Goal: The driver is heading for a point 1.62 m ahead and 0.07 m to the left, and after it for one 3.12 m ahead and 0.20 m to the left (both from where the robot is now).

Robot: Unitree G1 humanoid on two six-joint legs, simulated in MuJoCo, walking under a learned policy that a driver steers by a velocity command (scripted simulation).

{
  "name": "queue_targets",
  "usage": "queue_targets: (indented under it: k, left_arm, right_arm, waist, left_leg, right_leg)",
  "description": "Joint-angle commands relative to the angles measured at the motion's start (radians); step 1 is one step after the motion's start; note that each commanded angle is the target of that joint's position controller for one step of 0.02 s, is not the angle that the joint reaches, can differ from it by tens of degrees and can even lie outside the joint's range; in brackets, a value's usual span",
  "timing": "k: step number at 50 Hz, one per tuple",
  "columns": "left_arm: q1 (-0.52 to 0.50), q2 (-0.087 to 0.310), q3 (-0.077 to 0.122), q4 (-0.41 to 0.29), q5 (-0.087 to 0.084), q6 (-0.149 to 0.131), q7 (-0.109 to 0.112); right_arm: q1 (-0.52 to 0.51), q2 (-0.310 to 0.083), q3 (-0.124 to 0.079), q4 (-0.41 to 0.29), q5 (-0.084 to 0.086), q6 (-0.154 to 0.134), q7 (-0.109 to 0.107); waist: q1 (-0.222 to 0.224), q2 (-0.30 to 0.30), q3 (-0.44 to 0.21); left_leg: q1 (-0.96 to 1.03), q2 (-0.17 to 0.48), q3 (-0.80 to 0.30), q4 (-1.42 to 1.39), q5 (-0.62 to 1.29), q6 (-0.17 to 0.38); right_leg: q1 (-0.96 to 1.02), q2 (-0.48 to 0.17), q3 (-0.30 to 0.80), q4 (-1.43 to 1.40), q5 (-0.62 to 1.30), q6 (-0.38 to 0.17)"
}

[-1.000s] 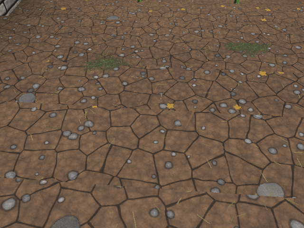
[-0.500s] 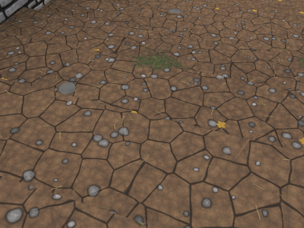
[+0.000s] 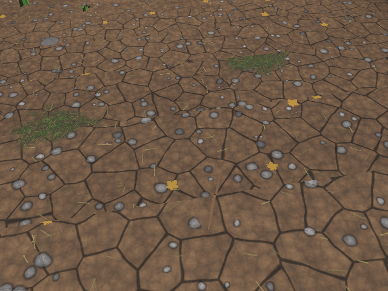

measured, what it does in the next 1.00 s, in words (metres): goes down: right foot, then left foot 0.16 m lower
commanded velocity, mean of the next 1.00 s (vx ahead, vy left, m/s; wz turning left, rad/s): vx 0.50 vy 0.00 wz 0.13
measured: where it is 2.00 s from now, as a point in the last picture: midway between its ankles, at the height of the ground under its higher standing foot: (183, 224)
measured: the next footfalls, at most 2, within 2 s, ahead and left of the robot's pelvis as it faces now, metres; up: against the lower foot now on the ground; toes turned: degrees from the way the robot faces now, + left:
right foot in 0.12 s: +0.16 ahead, -0.15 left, +0.00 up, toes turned -8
left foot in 0.62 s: +0.56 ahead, +0.05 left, -0.16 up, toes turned +6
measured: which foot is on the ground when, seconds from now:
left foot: down 0.00-0.12, up 0.14-0.60, down 0.62-1.00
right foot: up 0.00-0.10, down 0.12-0.64, up 0.66-1.00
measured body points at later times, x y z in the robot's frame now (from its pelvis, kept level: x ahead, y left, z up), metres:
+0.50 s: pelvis +0.29 -0.05 -0.06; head +0.28 -0.05 +0.39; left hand +0.23 +0.16 -0.21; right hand +0.46 -0.28 -0.17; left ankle +0.48 +0.05 -0.76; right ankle +0.12 -0.14 -0.74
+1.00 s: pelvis +0.64 -0.04 -0.17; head +0.65 -0.04 +0.28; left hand +0.84 +0.20 -0.24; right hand +0.66 -0.28 -0.32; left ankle +0.52 +0.05 -0.90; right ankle +0.82 -0.13 -0.89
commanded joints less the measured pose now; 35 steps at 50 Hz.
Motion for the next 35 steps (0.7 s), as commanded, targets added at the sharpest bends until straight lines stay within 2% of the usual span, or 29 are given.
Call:
queue_targets:
  k: [1, 2, 3, 5, 6, 7, 8, 9, 10, 11, 12, 13, 15, 16, 17, 18, 19, 20, 21, 22, 24, 28, 29, 30, 31, 32, 33, 34, 35]
  left_arm:
    - [0.027, 0.091, 0.026, -0.066, 0.004, -0.015, 0.012]
    - [-0.071, 0.086, 0.026, -0.099, -0.002, -0.009, 0.016]
    - [-0.072, 0.062, 0.018, -0.112, 0.000, -0.004, 0.023]
    - [0.066, 0.092, 0.040, -0.092, -0.021, -0.017, 0.036]
    - [0.203, 0.143, 0.071, -0.050, -0.026, -0.038, 0.048]
    - [0.308, 0.235, 0.113, -0.035, -0.016, -0.045, 0.091]
    - [0.486, 0.273, 0.113, 0.001, 0.006, -0.038, 0.110]
    - [0.647, 0.228, 0.113, 0.086, 0.011, -0.051, 0.101]
    - [0.574, 0.205, 0.116, 0.090, -0.015, -0.061, 0.096]
    - [0.486, 0.119, 0.087, 0.093, -0.039, -0.058, 0.081]
    - [0.427, 0.061, 0.061, 0.086, -0.040, -0.051, 0.066]
    - [0.347, 0.033, 0.044, 0.068, -0.035, -0.039, 0.058]
    - [0.309, 0.016, 0.029, 0.049, -0.021, -0.024, 0.077]
    - [0.293, 0.004, 0.022, 0.043, 0.001, -0.020, 0.091]
    - [0.262, -0.029, 0.001, 0.019, 0.014, -0.036, 0.116]
    - [0.255, 0.003, 0.004, 0.008, 0.012, -0.044, 0.130]
    - [0.283, 0.040, 0.000, 0.025, 0.026, -0.039, 0.120]
    - [0.314, 0.055, -0.001, 0.044, 0.034, -0.032, 0.109]
    - [0.366, 0.030, -0.018, 0.068, 0.033, -0.030, 0.102]
    - [0.412, 0.026, -0.025, 0.083, 0.024, -0.032, 0.095]
    - [0.508, 0.029, -0.038, 0.124, 0.012, -0.035, 0.096]
    - [0.591, 0.090, -0.032, 0.185, -0.015, -0.007, 0.112]
    - [0.594, 0.101, -0.028, 0.193, -0.013, 0.000, 0.106]
    - [0.546, 0.122, -0.023, 0.191, -0.004, 0.008, 0.095]
    - [0.540, 0.154, -0.013, 0.186, 0.020, 0.013, 0.059]
    - [0.585, 0.071, -0.031, 0.177, 0.061, 0.010, 0.022]
    - [0.639, -0.024, -0.065, 0.163, 0.045, 0.013, 0.000]
    - [0.404, 0.066, -0.044, 0.069, -0.002, 0.008, -0.017]
    - [0.179, 0.070, -0.036, -0.035, -0.035, -0.020, -0.004]
  right_arm:
    - [-0.147, -0.126, -0.012, -0.076, 0.014, -0.034, -0.004]
    - [-0.074, -0.155, -0.025, -0.050, 0.059, -0.030, -0.010]
    - [-0.019, -0.163, -0.024, -0.032, 0.028, -0.020, -0.017]
    - [-0.098, -0.242, -0.054, -0.060, 0.026, -0.010, -0.027]
    - [-0.092, -0.254, -0.062, -0.057, 0.018, -0.011, -0.019]
    - [0.017, -0.143, -0.036, -0.065, -0.002, -0.019, -0.007]
    - [-0.016, -0.047, -0.003, -0.116, -0.012, -0.039, 0.027]
    - [-0.283, -0.088, -0.011, -0.182, 0.061, -0.047, 0.066]
    - [-0.403, -0.083, -0.016, -0.227, 0.086, -0.051, 0.066]
    - [-0.391, -0.122, -0.032, -0.221, 0.073, -0.045, 0.045]
    - [-0.340, -0.117, -0.035, -0.208, 0.048, -0.034, 0.033]
    - [-0.299, -0.066, -0.022, -0.185, 0.034, -0.018, 0.028]
    - [-0.246, 0.004, -0.001, -0.164, 0.009, 0.009, 0.046]
    - [-0.217, 0.021, 0.007, -0.147, -0.006, 0.018, 0.059]
    - [-0.267, 0.014, 0.011, -0.165, -0.019, 0.007, 0.064]
    - [-0.299, -0.019, 0.004, -0.173, 0.001, 0.000, 0.066]
    - [-0.329, -0.015, 0.002, -0.190, 0.017, 0.006, 0.066]
    - [-0.344, -0.031, 0.001, -0.203, 0.026, 0.013, 0.069]
    - [-0.358, -0.049, -0.003, -0.212, 0.014, 0.021, 0.067]
    - [-0.382, -0.076, -0.008, -0.221, 0.006, 0.027, 0.062]
    - [-0.472, -0.108, -0.016, -0.241, 0.012, 0.030, 0.048]
    - [-0.560, -0.075, -0.003, -0.237, 0.015, 0.034, 0.050]
    - [-0.527, -0.092, -0.011, -0.219, 0.015, 0.031, 0.046]
    - [-0.398, -0.126, -0.028, -0.169, 0.026, 0.023, 0.036]
    - [-0.172, -0.196, -0.064, -0.092, 0.050, 0.006, 0.015]
    - [0.072, -0.270, -0.093, -0.052, 0.041, 0.003, 0.023]
    - [0.225, -0.319, -0.114, -0.019, 0.033, 0.017, 0.040]
    - [0.385, -0.227, -0.098, 0.029, 0.022, 0.030, 0.039]
    - [0.243, -0.256, -0.102, -0.003, 0.051, 0.024, 0.025]
  waist:
    - [0.104, 0.104, 0.098]
    - [0.046, 0.082, 0.118]
    - [0.042, 0.119, 0.103]
    - [0.116, 0.122, 0.048]
    - [0.162, 0.091, -0.006]
    - [0.137, -0.096, -0.188]
    - [0.198, -0.194, -0.348]
    - [0.342, -0.073, -0.112]
    - [0.319, -0.036, 0.040]
    - [0.247, -0.005, 0.044]
    - [0.173, 0.008, 0.057]
    - [0.104, 0.024, 0.091]
    - [0.092, 0.016, 0.067]
    - [0.082, 0.007, 0.063]
    - [0.100, 0.038, 0.043]
    - [0.120, 0.060, -0.011]
    - [0.123, 0.009, 0.000]
    - [0.128, -0.005, 0.028]
    - [0.125, -0.010, 0.059]
    - [0.139, 0.012, 0.107]
    - [0.189, 0.028, 0.152]
    - [0.251, 0.050, 0.205]
    - [0.235, 0.073, 0.196]
    - [0.166, 0.103, 0.158]
    - [0.084, 0.167, 0.040]
    - [0.023, 0.189, -0.131]
    - [-0.025, 0.296, -0.416]
    - [-0.170, 0.122, -0.366]
    - [-0.153, 0.095, -0.132]
  left_leg:
    - [-0.063, 0.327, -0.095, -0.026, 0.319, 0.184]
    - [0.031, 0.315, -0.070, -0.027, 0.343, 0.182]
    - [0.040, 0.346, -0.078, 0.030, 0.452, 0.170]
    - [0.015, 0.326, -0.007, 0.202, 0.753, 0.164]
    - [-0.085, 0.269, 0.037, 0.413, 0.787, 0.137]
    - [-0.360, 0.174, 0.031, 0.721, 0.464, 0.044]
    - [-0.675, -0.010, -0.078, 0.990, -0.361, -0.028]
    - [-0.950, -0.036, -0.252, 1.098, -0.386, 0.010]
    - [-1.018, 0.037, -0.317, 1.108, -0.325, 0.030]
    - [-0.914, 0.081, -0.330, 1.104, -0.284, 0.035]
    - [-0.830, 0.105, -0.329, 1.063, -0.247, 0.045]
    - [-0.750, 0.130, -0.326, 1.001, -0.164, 0.059]
    - [-0.677, 0.118, -0.298, 0.895, 0.066, 0.083]
    - [-0.661, 0.122, -0.307, 0.862, 0.237, 0.102]
    - [-0.718, 0.140, -0.350, 0.699, 0.455, 0.100]
    - [-0.590, 0.111, -0.301, 0.494, 0.717, 0.094]
    - [-0.441, 0.079, -0.245, 0.473, 0.837, 0.087]
    - [-0.408, 0.077, -0.239, 0.490, 0.851, 0.073]
    - [-0.424, 0.084, -0.248, 0.512, 0.797, 0.069]
    - [-0.502, 0.098, -0.257, 0.470, 0.730, 0.066]
    - [-0.659, 0.123, -0.272, 0.363, 0.665, 0.064]
    - [-0.617, 0.124, -0.217, 0.151, 0.559, 0.074]
    - [-0.536, 0.109, -0.194, 0.117, 0.526, 0.074]
    - [-0.379, 0.089, -0.170, 0.062, 0.532, 0.083]
    - [-0.051, 0.013, -0.075, 0.076, 0.673, 0.106]
    - [0.469, 0.082, -0.180, 0.354, 0.952, 0.252]
    - [0.851, 0.305, -0.460, 0.510, 1.208, 0.494]
    - [0.921, 0.351, -0.676, 0.392, 0.812, 0.476]
    - [0.648, 0.354, -0.741, 0.238, 0.365, 0.413]
  right_leg:
    - [0.039, -0.042, 0.057, -0.011, -0.123, -0.016]
    - [0.023, -0.006, -0.041, -0.178, -0.300, -0.005]
    - [0.109, -0.002, -0.047, -0.096, -0.294, -0.014]
    - [0.314, 0.083, -0.122, -0.222, -0.243, -0.023]
    - [0.542, 0.156, -0.168, -0.271, -0.141, -0.056]
    - [0.922, 0.098, 0.019, -0.219, 0.133, -0.215]
    - [1.226, -0.114, 0.474, -0.415, 0.110, -0.427]
    - [1.169, -0.165, 0.598, -0.558, -0.014, -0.349]
    - [0.991, -0.199, 0.537, -0.568, -0.070, -0.309]
    - [0.815, -0.199, 0.466, -0.531, -0.078, -0.306]
    - [0.634, -0.193, 0.394, -0.508, -0.050, -0.302]
    - [0.454, -0.194, 0.332, -0.535, -0.041, -0.283]
    - [0.295, -0.112, 0.207, -0.558, -0.206, -0.237]
    - [0.242, -0.088, 0.167, -0.536, -0.254, -0.210]
    - [0.290, -0.070, 0.152, -0.510, -0.273, -0.181]
    - [0.228, 0.001, 0.054, -0.444, -0.320, -0.143]
    - [0.112, 0.027, 0.004, -0.445, -0.361, -0.132]
    - [0.064, 0.005, 0.019, -0.417, -0.422, -0.140]
    - [0.086, -0.031, 0.053, -0.410, -0.447, -0.150]
    - [0.169, -0.068, 0.086, -0.380, -0.468, -0.162]
    - [0.399, -0.120, 0.134, -0.310, -0.453, -0.155]
    - [0.586, -0.121, 0.132, -0.222, -0.284, -0.122]
    - [0.599, -0.109, 0.107, -0.152, -0.162, -0.112]
    - [0.581, -0.083, 0.064, -0.022, -0.044, -0.084]
    - [0.511, 0.007, -0.053, 0.163, 0.109, -0.039]
    - [0.141, 0.040, -0.080, 0.466, -0.033, 0.056]
    - [-0.066, 0.138, -0.068, 0.898, -0.787, 0.138]
    - [-0.350, 0.167, -0.005, 1.034, -0.858, 0.156]
    - [-0.515, 0.107, 0.027, 0.891, -0.705, 0.115]
Velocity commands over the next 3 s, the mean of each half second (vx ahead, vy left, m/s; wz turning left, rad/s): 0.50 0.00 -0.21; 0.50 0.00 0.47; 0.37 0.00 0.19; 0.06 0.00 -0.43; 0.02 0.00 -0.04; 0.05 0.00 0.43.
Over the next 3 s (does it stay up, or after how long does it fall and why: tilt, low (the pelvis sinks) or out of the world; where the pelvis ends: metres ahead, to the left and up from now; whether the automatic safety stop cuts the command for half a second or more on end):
stays up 0.88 0.05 -0.17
